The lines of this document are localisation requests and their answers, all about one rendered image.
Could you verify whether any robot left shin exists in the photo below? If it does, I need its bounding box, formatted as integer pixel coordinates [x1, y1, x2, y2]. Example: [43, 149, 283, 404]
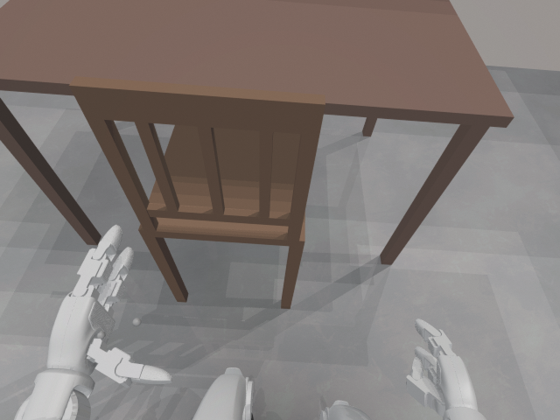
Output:
[224, 367, 243, 376]

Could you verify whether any chair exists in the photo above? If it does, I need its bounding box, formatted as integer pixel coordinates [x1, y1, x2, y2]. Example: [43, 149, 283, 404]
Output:
[69, 76, 326, 309]

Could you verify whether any robot left hand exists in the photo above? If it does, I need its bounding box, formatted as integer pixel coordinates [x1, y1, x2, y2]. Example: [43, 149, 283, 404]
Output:
[46, 225, 172, 388]

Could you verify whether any robot left thigh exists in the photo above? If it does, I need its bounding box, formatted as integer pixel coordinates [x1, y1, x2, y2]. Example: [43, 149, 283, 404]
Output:
[192, 374, 253, 420]

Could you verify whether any table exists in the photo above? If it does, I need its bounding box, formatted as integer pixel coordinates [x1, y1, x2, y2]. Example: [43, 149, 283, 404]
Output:
[0, 0, 515, 265]

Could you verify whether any robot left forearm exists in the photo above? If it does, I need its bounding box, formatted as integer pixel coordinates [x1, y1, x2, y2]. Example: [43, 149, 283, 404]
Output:
[14, 369, 95, 420]

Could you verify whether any robot right hand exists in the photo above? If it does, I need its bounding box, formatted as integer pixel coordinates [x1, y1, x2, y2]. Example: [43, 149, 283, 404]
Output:
[407, 318, 478, 417]

